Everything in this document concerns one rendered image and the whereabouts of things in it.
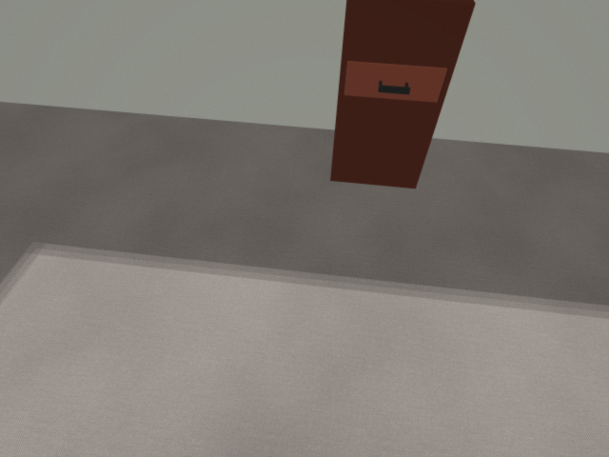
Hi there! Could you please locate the handle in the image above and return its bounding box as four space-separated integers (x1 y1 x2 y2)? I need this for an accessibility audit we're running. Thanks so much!
379 81 410 94

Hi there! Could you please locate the cabinet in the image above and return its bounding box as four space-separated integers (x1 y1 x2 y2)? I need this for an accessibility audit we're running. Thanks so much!
330 0 476 189

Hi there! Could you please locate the drawer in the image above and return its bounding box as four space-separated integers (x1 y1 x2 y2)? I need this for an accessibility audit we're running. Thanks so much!
344 61 447 103

